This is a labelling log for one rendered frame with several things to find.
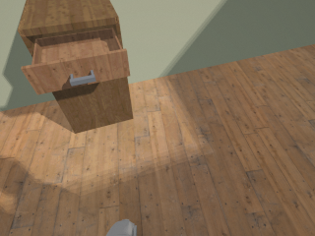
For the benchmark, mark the left robot thigh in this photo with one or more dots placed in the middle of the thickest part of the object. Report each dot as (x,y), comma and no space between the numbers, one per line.
(123,228)

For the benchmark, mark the cabinet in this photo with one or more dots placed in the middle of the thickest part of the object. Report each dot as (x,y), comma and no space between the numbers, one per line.
(90,106)

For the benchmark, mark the handle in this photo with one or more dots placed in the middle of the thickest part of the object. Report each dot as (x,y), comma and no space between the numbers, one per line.
(82,80)

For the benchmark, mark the drawer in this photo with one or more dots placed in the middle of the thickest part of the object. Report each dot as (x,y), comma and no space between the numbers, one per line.
(55,58)

